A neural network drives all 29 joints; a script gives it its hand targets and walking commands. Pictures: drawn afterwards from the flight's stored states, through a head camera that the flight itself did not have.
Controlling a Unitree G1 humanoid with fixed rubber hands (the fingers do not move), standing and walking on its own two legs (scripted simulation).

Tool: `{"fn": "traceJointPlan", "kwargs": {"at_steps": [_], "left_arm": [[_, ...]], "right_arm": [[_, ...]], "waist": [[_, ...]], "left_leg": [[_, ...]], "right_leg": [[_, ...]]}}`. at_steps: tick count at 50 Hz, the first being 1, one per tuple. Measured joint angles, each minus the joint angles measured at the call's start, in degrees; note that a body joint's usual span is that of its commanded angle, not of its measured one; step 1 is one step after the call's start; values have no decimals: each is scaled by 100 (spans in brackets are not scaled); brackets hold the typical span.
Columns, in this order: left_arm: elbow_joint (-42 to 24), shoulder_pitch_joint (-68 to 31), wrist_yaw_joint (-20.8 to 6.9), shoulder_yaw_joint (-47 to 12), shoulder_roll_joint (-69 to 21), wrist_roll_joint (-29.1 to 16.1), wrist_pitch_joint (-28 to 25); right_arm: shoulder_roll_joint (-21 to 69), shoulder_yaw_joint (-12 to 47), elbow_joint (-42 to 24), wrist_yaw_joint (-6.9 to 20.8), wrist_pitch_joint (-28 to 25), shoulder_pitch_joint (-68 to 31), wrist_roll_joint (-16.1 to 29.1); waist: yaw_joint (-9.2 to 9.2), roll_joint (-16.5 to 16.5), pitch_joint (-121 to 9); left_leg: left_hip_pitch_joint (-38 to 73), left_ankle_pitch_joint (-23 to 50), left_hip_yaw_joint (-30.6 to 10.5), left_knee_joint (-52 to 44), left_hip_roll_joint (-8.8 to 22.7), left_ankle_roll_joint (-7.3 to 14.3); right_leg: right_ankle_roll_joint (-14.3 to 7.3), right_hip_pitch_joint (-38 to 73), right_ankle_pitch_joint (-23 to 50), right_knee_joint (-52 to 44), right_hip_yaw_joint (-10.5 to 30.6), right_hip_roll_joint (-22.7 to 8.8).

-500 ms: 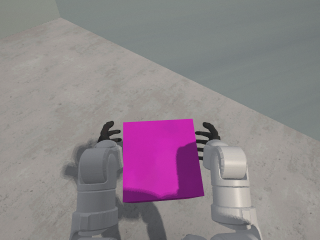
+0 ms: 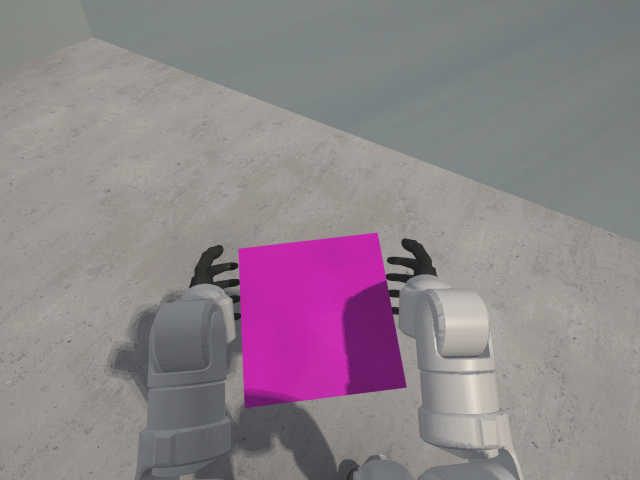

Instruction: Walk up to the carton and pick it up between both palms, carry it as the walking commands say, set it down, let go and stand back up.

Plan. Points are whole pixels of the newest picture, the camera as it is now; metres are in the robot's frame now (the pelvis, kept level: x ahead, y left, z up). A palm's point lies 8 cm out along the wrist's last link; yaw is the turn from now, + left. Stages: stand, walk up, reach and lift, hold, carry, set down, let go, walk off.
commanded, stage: carry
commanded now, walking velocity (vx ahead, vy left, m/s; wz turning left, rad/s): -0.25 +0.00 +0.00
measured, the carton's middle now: (318, 327) +0.32 -0.01 -0.03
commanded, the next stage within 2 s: none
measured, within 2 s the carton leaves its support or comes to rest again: neither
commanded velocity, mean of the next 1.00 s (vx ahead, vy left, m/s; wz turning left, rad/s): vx -0.22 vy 0.00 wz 0.00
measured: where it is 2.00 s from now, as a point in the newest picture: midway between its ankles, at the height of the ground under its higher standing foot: outside the picture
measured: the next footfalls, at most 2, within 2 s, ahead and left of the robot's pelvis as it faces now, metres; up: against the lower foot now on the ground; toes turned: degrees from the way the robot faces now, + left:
right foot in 0.28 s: -0.10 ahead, -0.15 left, +0.00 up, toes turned -3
left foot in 0.60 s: -0.25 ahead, +0.11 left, +0.00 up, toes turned +2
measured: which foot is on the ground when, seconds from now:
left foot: down 0.00-0.28, up 0.30-0.58, down 0.60-0.94, up 0.96-1.00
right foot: up 0.00-0.26, down 0.28-0.60, up 0.62-0.90, down 0.92-1.00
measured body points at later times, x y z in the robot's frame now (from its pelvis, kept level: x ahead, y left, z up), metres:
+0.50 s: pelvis -0.21 -0.02 +0.01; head -0.20 -0.04 +0.45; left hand +0.12 +0.08 +0.08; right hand +0.09 -0.18 +0.08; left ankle -0.23 +0.11 -0.67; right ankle -0.14 -0.15 -0.72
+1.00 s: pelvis -0.44 -0.03 +0.01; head -0.44 -0.04 +0.46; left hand -0.12 +0.10 +0.09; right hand -0.13 -0.16 +0.08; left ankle -0.33 +0.11 -0.70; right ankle -0.43 -0.15 -0.72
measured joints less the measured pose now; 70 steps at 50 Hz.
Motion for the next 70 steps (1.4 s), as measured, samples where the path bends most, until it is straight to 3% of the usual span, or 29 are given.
{"fn": "traceJointPlan", "kwargs": {"at_steps": [2,5,7,10,12,14,15,18,20,22,24,27,30,31,34,37,39,42,44,47,50,52,54,57,59,61,64,67,70], "left_arm": [[20,109,194,-48,37,-170,105],[11,3,674,-173,8,-425,219],[-4,-143,820,-113,-52,-473,208],[14,-334,789,50,-126,-405,138],[58,-407,686,127,-156,-332,72],[120,-441,558,157,-172,-256,-5],[192,-406,460,115,-167,-213,-80],[357,-247,232,-42,-102,-191,-95],[357,-176,139,-57,-72,-195,-52],[302,-181,81,-19,-74,-142,-43],[220,-232,-38,42,-96,-41,-59],[90,-278,-179,68,-115,95,-72],[-7,-243,-147,39,-97,126,-42],[-21,-186,-108,31,-70,108,-48],[-69,106,70,-25,36,-90,60],[-119,78,576,-183,32,-384,208],[-144,-68,800,-165,-25,-482,215],[-134,-281,815,-19,-106,-447,142],[-79,-372,716,68,-143,-374,73],[71,-396,503,83,-162,-251,-63],[302,-216,228,-83,-91,-194,-90],[346,-114,110,-127,-48,-192,-25],[350,-92,61,-127,-39,-139,0],[309,-166,-62,-65,-69,4,-13],[259,-191,-134,-42,-80,80,-28],[256,-160,-175,-2,-60,134,-69],[258,38,-132,18,14,74,28],[209,94,177,-2,36,-140,166],[231,13,418,14,7,-287,169]], "right_arm": [[-35,69,142,108,52,75,-46],[-35,-82,144,308,43,72,-169],[1,-226,136,464,-31,-13,-279],[44,-320,144,631,-139,-116,-436],[54,-324,125,666,-173,-141,-506],[49,-306,81,645,-182,-137,-542],[26,-286,56,602,-201,-85,-525],[-78,-174,-52,447,-105,185,-348],[-98,-108,-107,243,-12,229,-192],[-91,-26,-202,-32,49,199,-17],[-63,-11,-316,-217,75,134,86],[-20,-78,-412,-248,71,20,102],[22,-130,-339,-164,40,-76,41],[24,-91,-241,-102,-21,-58,18],[-21,69,55,123,-15,44,-48],[-37,-5,88,294,2,77,-155],[-7,-156,55,449,-62,7,-259],[38,-282,33,628,-178,-99,-416],[50,-297,20,668,-219,-129,-492],[31,-279,-19,646,-242,-94,-547],[-88,-160,-79,507,-148,213,-376],[-119,-97,-97,311,-31,289,-214],[-122,-14,-154,32,56,288,-28],[-80,-28,-254,-239,115,180,114],[-44,-89,-271,-262,121,79,107],[-13,-80,-136,-201,41,27,57],[-5,18,210,-14,43,6,-78],[6,20,385,148,57,-29,-198],[22,-90,463,366,-41,-70,-358]], "waist": [[161,102,-1],[400,125,12],[504,146,0],[531,226,-67],[490,308,-108],[442,364,-130],[408,471,-107],[207,340,-49],[26,307,0],[-139,310,45],[-240,282,77],[-263,178,79],[-186,54,41],[-139,-58,58],[122,61,49],[385,127,69],[515,148,72],[579,222,17],[547,302,-32],[454,461,-59],[251,341,-61],[69,306,-78],[-97,322,-108],[-222,288,-167],[-231,258,-222],[-186,84,-211],[14,74,-234],[234,43,-264],[410,83,-258]], "left_leg": [[-71,113,-77,-82,184,6],[-181,490,-191,-372,294,-63],[-299,728,-215,-507,323,-69],[-539,1016,-230,-608,363,-85],[-723,1195,-245,-630,385,-118],[-928,1347,-232,-573,383,-177],[-1002,1321,-267,-521,411,-194],[-1308,-542,-260,993,79,-205],[-1419,-829,-224,2121,-53,-244],[-1321,-866,-170,2571,-51,-342],[-1059,-1006,-126,2413,-20,-425],[-479,-1175,-89,1488,-27,-414],[239,-482,-25,-79,-51,-268],[153,-222,-11,-105,-99,-178],[-101,8,-66,15,141,-9],[-221,378,-184,-253,286,-50],[-337,640,-220,-411,315,-63],[-567,962,-235,-543,349,-77],[-743,1157,-247,-585,370,-102],[-1001,1403,-254,-540,409,-182],[-1247,-236,-222,555,162,-191],[-1318,-497,-170,1509,71,-216],[-1164,-516,-107,1804,107,-300],[-611,-787,-57,1228,136,-385],[-53,-548,-8,260,125,-363],[46,21,29,-170,39,-240],[-83,209,17,-119,128,-127],[-195,280,-34,-40,160,-148],[-320,320,-90,35,174,-192]], "right_leg": [[-11,-224,-726,1263,-15,219],[11,-156,-749,2216,-35,312],[97,136,-859,2056,-68,292],[144,751,-1083,1182,-110,296],[118,1221,-910,319,-150,323],[69,1659,-306,-702,-166,312],[-11,1590,29,-748,-168,363],[-200,1299,142,-458,-51,151],[-200,1188,262,-479,15,46],[-181,1048,456,-532,44,10],[-181,865,648,-557,52,-9],[-150,551,930,-581,62,-49],[-61,239,1223,-593,72,-76],[-35,167,1137,-562,92,-110],[16,-134,-666,812,-43,179],[-15,-143,-852,2035,-90,332],[55,107,-921,2032,-108,332],[121,691,-1118,1277,-124,335],[108,1147,-993,474,-145,356],[-11,1626,-44,-738,-168,389],[-207,1367,112,-482,-77,199],[-212,1276,196,-494,-17,95],[-195,1156,350,-535,8,72],[-189,868,537,-465,21,60],[-157,646,624,-362,20,58],[-98,524,749,-347,50,-17],[-19,523,452,-483,-45,25],[-7,670,413,-405,-129,-16],[-59,656,862,-546,-191,-11]]}}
